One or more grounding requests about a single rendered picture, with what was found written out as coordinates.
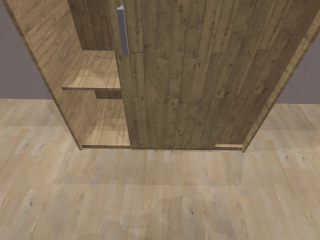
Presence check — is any handle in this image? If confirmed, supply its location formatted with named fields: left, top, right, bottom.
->
left=116, top=5, right=129, bottom=55

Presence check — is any wardrobe door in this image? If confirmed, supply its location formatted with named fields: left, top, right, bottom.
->
left=216, top=0, right=320, bottom=145
left=106, top=0, right=273, bottom=149

